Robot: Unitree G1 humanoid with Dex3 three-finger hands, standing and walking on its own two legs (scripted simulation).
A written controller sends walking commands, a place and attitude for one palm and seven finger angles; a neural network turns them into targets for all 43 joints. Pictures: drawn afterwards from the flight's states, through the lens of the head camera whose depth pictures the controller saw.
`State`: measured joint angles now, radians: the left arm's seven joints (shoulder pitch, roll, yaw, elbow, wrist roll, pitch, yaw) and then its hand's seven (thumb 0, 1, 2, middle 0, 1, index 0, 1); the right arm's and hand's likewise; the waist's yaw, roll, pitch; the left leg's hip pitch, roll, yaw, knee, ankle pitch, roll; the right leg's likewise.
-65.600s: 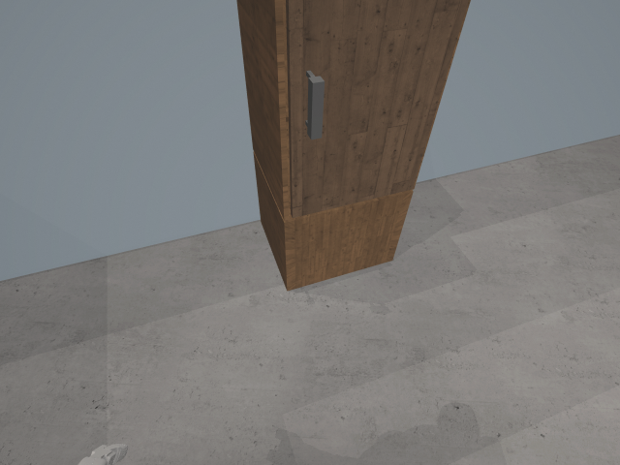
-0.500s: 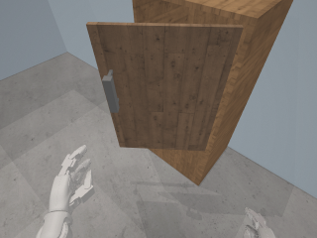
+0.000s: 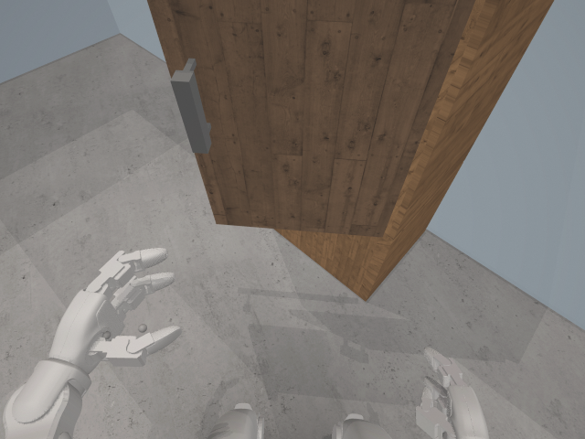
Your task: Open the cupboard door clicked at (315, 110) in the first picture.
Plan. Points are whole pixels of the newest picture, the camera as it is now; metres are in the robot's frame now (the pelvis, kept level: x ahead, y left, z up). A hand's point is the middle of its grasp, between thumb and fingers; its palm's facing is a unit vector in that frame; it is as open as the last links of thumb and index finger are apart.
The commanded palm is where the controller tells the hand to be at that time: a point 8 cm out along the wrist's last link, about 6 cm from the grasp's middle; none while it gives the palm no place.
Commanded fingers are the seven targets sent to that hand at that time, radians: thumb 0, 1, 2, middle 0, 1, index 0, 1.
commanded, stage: raise the hand with hooked fingers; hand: left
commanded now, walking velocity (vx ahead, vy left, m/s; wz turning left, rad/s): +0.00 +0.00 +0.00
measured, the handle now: (196, 106) +0.59 +0.19 +0.10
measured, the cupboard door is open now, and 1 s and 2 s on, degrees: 37 37 37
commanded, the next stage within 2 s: move the hooked fingers beside the handle in 1.34 s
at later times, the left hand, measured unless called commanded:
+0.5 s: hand (59, 278) +0.28 +0.28 +0.11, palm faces +0.01 -1.00 -0.06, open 13.4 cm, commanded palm +0.25 +0.32 +0.10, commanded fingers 0.00 -0.50 0.30 -0.30 -1.20 -0.30 -1.20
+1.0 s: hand (36, 244) +0.31 +0.31 +0.13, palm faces -0.05 -1.00 -0.03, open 14.0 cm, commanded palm +0.27 +0.35 +0.13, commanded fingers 0.00 -0.50 0.30 -0.30 -1.20 -0.30 -1.20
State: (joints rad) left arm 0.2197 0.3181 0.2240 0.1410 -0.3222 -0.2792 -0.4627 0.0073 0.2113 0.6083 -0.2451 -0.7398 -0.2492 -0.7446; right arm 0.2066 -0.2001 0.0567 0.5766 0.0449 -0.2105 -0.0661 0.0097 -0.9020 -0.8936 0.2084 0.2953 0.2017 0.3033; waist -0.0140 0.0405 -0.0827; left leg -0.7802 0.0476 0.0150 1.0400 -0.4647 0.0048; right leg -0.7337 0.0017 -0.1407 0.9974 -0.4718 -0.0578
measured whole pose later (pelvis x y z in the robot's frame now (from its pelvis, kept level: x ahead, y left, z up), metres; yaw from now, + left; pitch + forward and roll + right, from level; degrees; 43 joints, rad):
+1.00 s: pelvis +0.01 +0.04 +0.04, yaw +0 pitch +6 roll -2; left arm -0.08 0.46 0.42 0.43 -0.35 -0.17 -0.56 -0.01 -0.50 0.30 -0.29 -1.20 -0.30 -1.20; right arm 0.29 -0.29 0.05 0.59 0.05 -0.22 -0.09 0.01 -0.90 -0.89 0.21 0.30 0.20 0.30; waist -0.01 0.03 -0.06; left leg -0.51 0.01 0.06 0.77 -0.37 0.05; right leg -0.47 -0.02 -0.10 0.71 -0.35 -0.01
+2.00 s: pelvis +0.02 +0.02 +0.04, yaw -2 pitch +10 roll -1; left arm -0.37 0.51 0.46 0.75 -0.29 -0.26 -0.54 -0.01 -0.50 0.30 -0.30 -1.20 -0.30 -1.20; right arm 0.34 -0.30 0.04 0.61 0.05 -0.15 -0.08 0.01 -0.90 -0.89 0.21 0.30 0.20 0.30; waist -0.05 0.01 -0.06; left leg -0.59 0.04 0.06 0.80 -0.38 0.03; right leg -0.56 0.01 -0.09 0.75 -0.37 -0.03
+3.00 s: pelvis +0.01 +0.03 +0.02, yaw -3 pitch +18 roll -3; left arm -0.91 0.65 0.45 1.24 -0.12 -0.33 -0.40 -0.01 -0.50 0.30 -0.30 -1.20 -0.30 -1.20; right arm 0.43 -0.30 0.05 0.64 0.01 0.03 -0.05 0.00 -0.90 -0.89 0.21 0.30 0.20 0.30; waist -0.18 0.02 -0.07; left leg -0.81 0.05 0.07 0.90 -0.41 0.04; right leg -0.77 0.02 -0.08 0.83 -0.38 -0.02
